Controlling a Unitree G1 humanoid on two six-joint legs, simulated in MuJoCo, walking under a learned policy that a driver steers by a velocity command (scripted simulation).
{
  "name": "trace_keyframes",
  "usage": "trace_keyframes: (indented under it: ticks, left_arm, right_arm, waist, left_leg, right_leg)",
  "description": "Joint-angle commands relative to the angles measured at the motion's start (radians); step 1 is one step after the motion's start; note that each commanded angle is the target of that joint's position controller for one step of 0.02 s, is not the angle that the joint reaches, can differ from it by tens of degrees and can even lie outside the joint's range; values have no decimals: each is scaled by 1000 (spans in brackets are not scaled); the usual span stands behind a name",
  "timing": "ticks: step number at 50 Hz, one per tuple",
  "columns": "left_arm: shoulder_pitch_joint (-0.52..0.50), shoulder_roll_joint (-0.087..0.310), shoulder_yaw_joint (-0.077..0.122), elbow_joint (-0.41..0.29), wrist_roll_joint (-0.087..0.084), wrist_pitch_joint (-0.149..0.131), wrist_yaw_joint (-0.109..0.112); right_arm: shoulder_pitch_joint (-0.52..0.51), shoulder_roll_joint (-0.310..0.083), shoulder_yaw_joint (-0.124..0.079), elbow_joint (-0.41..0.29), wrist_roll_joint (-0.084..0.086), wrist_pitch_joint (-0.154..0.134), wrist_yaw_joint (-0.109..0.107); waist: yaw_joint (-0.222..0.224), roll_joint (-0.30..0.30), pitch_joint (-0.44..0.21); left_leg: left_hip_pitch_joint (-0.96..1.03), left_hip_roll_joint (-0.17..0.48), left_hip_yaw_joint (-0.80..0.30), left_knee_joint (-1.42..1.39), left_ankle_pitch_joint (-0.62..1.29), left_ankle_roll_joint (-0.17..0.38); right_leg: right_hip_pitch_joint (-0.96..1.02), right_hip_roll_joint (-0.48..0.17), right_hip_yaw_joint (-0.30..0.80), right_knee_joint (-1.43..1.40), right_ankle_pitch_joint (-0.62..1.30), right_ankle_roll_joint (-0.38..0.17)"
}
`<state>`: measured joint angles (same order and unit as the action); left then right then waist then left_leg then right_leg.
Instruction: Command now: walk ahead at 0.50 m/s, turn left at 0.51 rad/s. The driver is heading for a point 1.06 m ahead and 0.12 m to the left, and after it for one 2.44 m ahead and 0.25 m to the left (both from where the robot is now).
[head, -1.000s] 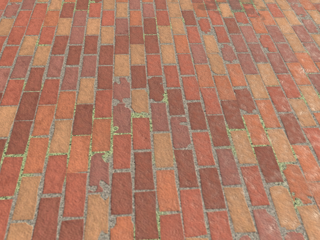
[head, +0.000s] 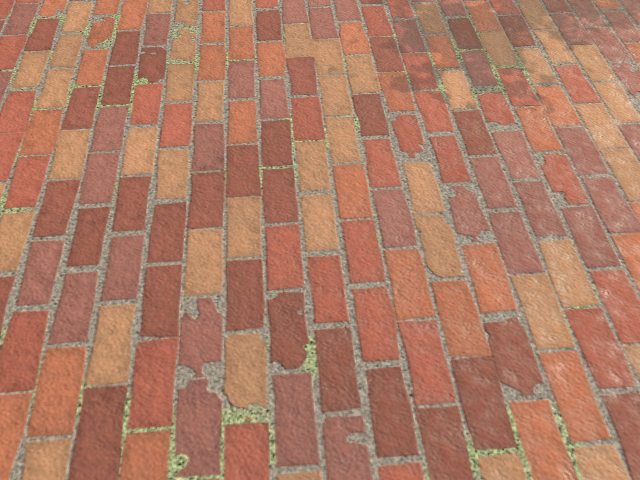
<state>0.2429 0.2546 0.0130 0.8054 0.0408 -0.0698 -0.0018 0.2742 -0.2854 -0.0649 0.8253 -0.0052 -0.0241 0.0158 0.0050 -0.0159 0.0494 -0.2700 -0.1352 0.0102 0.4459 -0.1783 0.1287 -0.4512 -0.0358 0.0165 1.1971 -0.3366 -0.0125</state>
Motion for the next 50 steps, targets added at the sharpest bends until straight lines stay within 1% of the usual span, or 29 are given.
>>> trace_keyframes:
  ticks: [1,3,6,11,12,14,15,16,17,18,19,20,21,22,23,26,30,34,37,40,41,42,43,44,45,46,47,48,50]
  left_arm:
    - [54,87,18,-62,14,26,-7]
    - [-17,83,15,-92,11,31,-11]
    - [-148,77,10,-134,5,30,-14]
    - [-284,85,4,-183,-10,15,-18]
    - [-291,92,4,-191,-12,11,-18]
    - [-231,119,12,-181,-14,2,-14]
    - [-156,138,20,-159,-15,-3,-8]
    - [-36,161,32,-125,-12,-13,2]
    - [102,223,50,-109,7,-25,18]
    - [173,303,69,-117,26,-17,32]
    - [130,306,79,-107,7,1,29]
    - [62,197,58,-128,0,8,24]
    - [21,131,42,-127,-6,6,18]
    - [2,110,36,-121,-3,4,17]
    - [16,106,34,-105,-6,-3,19]
    - [56,116,42,-74,-20,-30,8]
    - [91,119,50,-43,-21,-35,2]
    - [117,126,52,-9,-20,-35,-6]
    - [172,150,58,28,-22,-25,-5]
    - [207,176,60,70,-25,-4,0]
    - [210,175,56,82,-31,3,1]
    - [214,148,45,76,-36,2,0]
    - [234,48,17,12,-57,-3,-12]
    - [234,97,38,15,-45,4,-4]
    - [158,137,55,11,-37,12,1]
    - [139,104,46,13,-42,8,-5]
    - [147,90,47,32,-41,14,-7]
    - [165,82,49,47,-23,28,-11]
    - [190,59,51,69,-14,50,-25]
  right_arm:
    - [44,-124,-29,-38,5,-27,-4]
    - [65,-145,-35,-34,6,-31,-5]
    - [114,-145,-39,-26,8,-27,-6]
    - [190,-158,-47,-20,-5,-19,-15]
    - [188,-163,-48,-24,-9,-19,-19]
    - [141,-178,-52,-43,-14,-20,-26]
    - [109,-187,-54,-53,-15,-23,-25]
    - [89,-186,-52,-55,-9,-29,-19]
    - [93,-137,-37,-70,3,-39,-9]
    - [149,-40,-14,-104,27,-43,-9]
    - [205,-98,-18,-110,2,-33,-13]
    - [163,-135,-24,-78,-16,-18,-15]
    - [98,-125,-22,-80,-20,-14,-4]
    - [79,-105,-20,-84,-21,-8,5]
    - [66,-99,-20,-89,-32,2,15]
    - [37,-76,-13,-107,-33,24,33]
    - [-93,-54,-1,-156,-34,27,47]
    - [-207,-15,23,-186,-31,15,57]
    - [-271,-24,28,-203,-35,11,55]
    - [-227,-43,23,-190,-47,-2,40]
    - [-101,-51,15,-147,-54,-15,31]
    - [68,-95,-3,-88,-71,-27,17]
    - [199,-208,-30,-78,-88,-32,-2]
    - [206,-245,-42,-74,-40,-22,-13]
    - [135,-203,-32,-71,-22,-20,-17]
    - [64,-132,-12,-68,-20,-28,-17]
    - [15,-77,3,-66,-20,-36,-14]
    - [-12,-48,13,-60,-14,-44,-15]
    - [-4,-37,15,-47,-17,-63,-16]
  waist:
    - [28,33,-38]
    - [14,48,-21]
    - [-37,71,-7]
    - [-99,83,-24]
    - [-97,87,-26]
    - [-53,98,-36]
    - [-15,101,-59]
    - [48,64,-113]
    - [106,-31,-229]
    - [96,-204,-331]
    - [34,-279,-347]
    - [25,-98,-205]
    - [27,-20,-108]
    - [11,-41,-67]
    - [4,-86,-45]
    - [-8,-92,-51]
    - [7,-75,-18]
    - [26,-79,9]
    - [43,-82,26]
    - [11,-83,-7]
    - [-54,-59,-74]
    - [-118,-18,-185]
    - [-148,189,-348]
    - [-140,231,-406]
    - [-117,117,-256]
    - [-73,101,-133]
    - [-39,87,-73]
    - [-9,115,-38]
    - [10,115,-37]
  left_leg:
    - [53,260,-299,-229,306,172]
    - [33,233,-281,-250,286,160]
    - [71,203,-282,-240,269,117]
    - [203,224,-339,-155,375,92]
    - [219,234,-359,-133,391,86]
    - [201,249,-395,-85,406,54]
    - [170,240,-403,-28,457,35]
    - [132,194,-376,108,486,11]
    - [42,127,-305,347,354,-18]
    - [-220,-5,-166,619,-202,-49]
    - [-362,15,-126,759,-375,-46]
    - [-393,89,-133,810,-287,-46]
    - [-376,117,-118,775,-212,-54]
    - [-351,145,-106,734,-178,-64]
    - [-337,163,-98,710,-165,-73]
    - [-346,171,-80,702,-112,-87]
    - [-434,191,-66,597,3,-108]
    - [-331,175,-11,322,123,-98]
    - [-264,160,42,203,75,-69]
    - [-141,112,80,110,-40,-18]
    - [25,85,92,33,-5,4]
    - [280,139,31,28,-2,30]
    - [604,470,-380,-12,-107,113]
    - [593,597,-657,-136,15,165]
    - [478,540,-480,-126,59,135]
    - [336,489,-341,-161,96,100]
    - [241,438,-247,-206,105,51]
    - [172,400,-180,-238,123,23]
    - [132,381,-109,-278,180,19]
  right_leg:
    - [-102,-47,9,-85,34,41]
    - [-130,-52,-10,-190,107,64]
    - [-163,-43,-17,-369,244,79]
    - [-163,3,-10,-543,303,66]
    - [-144,12,-2,-573,286,57]
    - [-18,29,17,-648,228,33]
    - [99,50,12,-675,184,17]
    - [267,57,8,-740,191,-6]
    - [483,-94,152,-783,64,-53]
    - [715,-360,521,-860,-87,-125]
    - [689,-426,795,-920,-160,-204]
    - [568,-383,657,-921,-210,-191]
    - [452,-320,489,-940,-119,-169]
    - [386,-271,365,-966,-5,-140]
    - [349,-240,278,-979,99,-129]
    - [343,-227,145,-1002,316,-137]
    - [363,-223,22,-1045,385,-152]
    - [334,-186,-89,-1054,415,-131]
    - [379,-215,-102,-1038,459,-124]
    - [462,-231,-112,-883,775,-117]
    - [444,-202,-135,-724,869,-104]
    - [316,-160,-148,-515,732,-86]
    - [-8,-52,-177,-151,247,-42]
    - [-144,64,-50,51,-194,-39]
    - [-201,14,50,86,-132,-53]
    - [-191,-26,42,29,-61,-56]
    - [-150,-51,33,-37,-16,-54]
    - [-110,-61,30,-73,12,-45]
    - [-72,-51,21,-66,66,-35]
